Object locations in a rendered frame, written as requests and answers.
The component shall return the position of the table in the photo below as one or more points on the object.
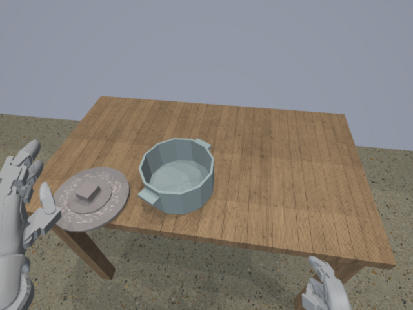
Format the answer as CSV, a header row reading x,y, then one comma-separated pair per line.
x,y
285,181

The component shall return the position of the right robot hand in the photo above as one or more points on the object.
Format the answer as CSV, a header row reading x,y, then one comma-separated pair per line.
x,y
331,295

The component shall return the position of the knob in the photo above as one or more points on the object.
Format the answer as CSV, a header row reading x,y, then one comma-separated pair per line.
x,y
87,191

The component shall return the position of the pot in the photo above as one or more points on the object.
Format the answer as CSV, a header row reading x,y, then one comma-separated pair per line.
x,y
178,175

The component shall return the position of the lid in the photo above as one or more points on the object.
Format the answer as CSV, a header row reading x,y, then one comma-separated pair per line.
x,y
78,215

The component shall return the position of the left robot hand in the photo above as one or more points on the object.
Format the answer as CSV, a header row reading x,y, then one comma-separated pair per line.
x,y
17,177

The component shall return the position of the robot left forearm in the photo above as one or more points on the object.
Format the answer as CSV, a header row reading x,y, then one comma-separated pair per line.
x,y
16,287

